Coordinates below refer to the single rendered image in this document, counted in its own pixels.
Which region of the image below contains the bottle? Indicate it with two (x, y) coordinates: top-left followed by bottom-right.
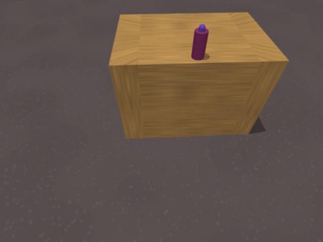
(191, 24), (209, 61)

